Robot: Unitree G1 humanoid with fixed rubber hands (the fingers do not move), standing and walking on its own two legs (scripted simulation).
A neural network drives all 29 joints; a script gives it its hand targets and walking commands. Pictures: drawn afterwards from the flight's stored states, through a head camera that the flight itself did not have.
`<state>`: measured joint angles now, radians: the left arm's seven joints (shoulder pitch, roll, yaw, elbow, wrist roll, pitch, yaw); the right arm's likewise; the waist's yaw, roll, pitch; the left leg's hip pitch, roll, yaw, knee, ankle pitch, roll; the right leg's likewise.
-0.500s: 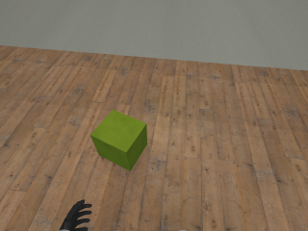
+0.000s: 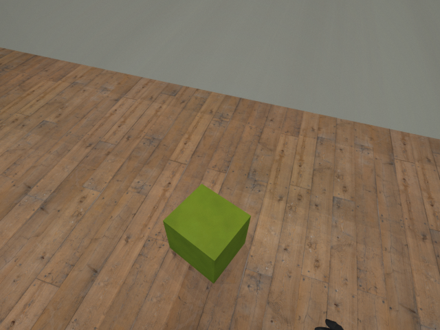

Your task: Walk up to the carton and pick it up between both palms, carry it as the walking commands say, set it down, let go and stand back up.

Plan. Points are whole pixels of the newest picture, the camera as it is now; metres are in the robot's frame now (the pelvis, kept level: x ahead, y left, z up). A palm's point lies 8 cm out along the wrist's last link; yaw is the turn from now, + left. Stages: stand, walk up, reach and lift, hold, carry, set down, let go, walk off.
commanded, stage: walk up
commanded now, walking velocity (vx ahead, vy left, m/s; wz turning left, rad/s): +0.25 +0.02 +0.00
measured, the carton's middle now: (207, 232) +0.64 +0.09 -0.63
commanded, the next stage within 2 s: none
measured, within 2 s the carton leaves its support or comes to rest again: neither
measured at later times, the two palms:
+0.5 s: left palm (135, 302) +0.21 +0.19 -0.12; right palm out of the picture +0.02 -0.25 -0.14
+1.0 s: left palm out of the picture +0.08 +0.27 -0.13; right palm out of the picture +0.13 -0.23 -0.11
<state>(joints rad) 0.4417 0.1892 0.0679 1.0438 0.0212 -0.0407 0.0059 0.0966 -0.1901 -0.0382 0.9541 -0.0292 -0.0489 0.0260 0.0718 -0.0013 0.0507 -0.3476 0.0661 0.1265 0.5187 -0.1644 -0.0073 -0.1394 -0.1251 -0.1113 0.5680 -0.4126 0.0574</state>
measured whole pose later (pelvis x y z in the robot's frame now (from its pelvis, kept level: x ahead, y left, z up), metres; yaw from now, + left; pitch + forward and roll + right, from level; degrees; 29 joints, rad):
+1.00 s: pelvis +0.07 +0.02 +0.01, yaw +1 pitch -1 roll -1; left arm 0.28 0.24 0.08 1.01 0.02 0.06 0.01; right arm 0.25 -0.20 -0.05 0.98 -0.02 0.01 0.00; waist 0.02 -0.03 0.00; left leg -0.19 0.04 0.01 0.48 -0.27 -0.01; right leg -0.41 -0.09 -0.05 0.73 -0.36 0.04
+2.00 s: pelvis +0.15 +0.13 +0.00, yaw -8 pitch +3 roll +1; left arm 0.43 0.27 0.09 1.05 0.03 0.03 0.06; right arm 0.20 -0.28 -0.08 0.85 -0.03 0.04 0.03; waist 0.04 -0.02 0.01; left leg -0.39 0.04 0.01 0.63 -0.31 -0.07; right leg -0.17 -0.15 0.16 0.41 -0.30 0.14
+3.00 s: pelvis +0.32 +0.29 +0.02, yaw -29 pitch +1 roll -4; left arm 0.18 0.31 0.11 0.83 0.03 0.10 -0.05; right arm 0.30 -0.26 -0.08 0.85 -0.03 0.01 -0.05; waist -0.02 -0.05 0.03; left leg -0.25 0.19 0.07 0.47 -0.23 -0.06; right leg -0.48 0.04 0.03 1.05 -0.37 0.07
